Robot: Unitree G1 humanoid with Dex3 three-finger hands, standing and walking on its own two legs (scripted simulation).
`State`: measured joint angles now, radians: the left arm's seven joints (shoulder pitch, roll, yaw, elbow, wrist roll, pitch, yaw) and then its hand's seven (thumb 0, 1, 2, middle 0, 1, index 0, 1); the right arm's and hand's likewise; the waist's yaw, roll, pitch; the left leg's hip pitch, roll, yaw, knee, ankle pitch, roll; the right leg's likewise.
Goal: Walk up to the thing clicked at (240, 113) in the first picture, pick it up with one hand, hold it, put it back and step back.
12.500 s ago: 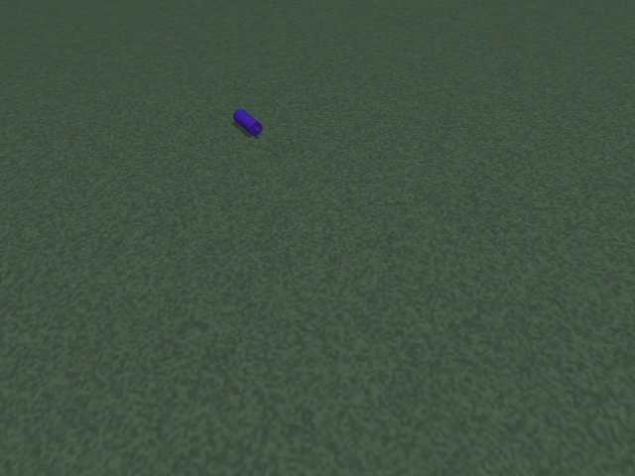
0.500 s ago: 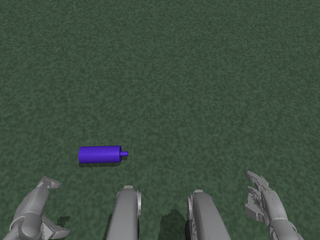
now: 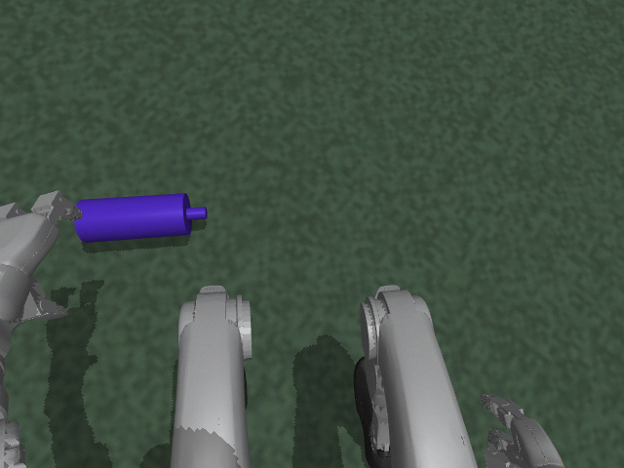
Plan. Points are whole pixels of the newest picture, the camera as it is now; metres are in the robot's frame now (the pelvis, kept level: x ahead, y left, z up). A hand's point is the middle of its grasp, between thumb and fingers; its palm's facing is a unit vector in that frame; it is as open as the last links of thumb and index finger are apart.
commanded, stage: rise first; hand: left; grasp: from above
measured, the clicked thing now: (146, 216) +0.49 +0.33 -0.35
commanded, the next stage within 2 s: none
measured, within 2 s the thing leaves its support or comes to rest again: neither
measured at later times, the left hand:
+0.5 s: hand (63, 242) +0.40 +0.39 -0.19, palm faces -0.46 -0.07 -0.89, open 14.0 cm
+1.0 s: hand (78, 234) +0.42 +0.39 -0.22, palm faces -0.45 -0.08 -0.89, open 13.9 cm
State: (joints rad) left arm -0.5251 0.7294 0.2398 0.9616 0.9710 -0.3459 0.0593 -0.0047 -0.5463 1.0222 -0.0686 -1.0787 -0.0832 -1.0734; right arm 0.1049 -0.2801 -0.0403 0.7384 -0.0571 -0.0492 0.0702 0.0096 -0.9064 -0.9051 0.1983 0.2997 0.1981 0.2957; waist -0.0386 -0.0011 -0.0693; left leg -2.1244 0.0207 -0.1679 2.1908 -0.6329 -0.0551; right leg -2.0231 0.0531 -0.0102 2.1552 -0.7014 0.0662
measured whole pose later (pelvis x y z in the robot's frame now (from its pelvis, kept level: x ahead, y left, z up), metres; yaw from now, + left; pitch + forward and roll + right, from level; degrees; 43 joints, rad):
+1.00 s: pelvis +0.01 +0.02 -0.07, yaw -4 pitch +32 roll -11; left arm -0.80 0.89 0.23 1.34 1.32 -0.42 0.35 0.00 -0.50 0.97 -0.07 -1.08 -0.11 -1.05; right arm 0.06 -0.26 0.03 0.76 -0.17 0.03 0.14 0.00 -0.91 -0.90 0.20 0.30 0.20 0.30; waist -0.13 -0.04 -0.04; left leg -2.33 0.00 -0.21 2.44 -0.67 -0.03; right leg -2.18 0.08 -0.03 2.35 -0.74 0.06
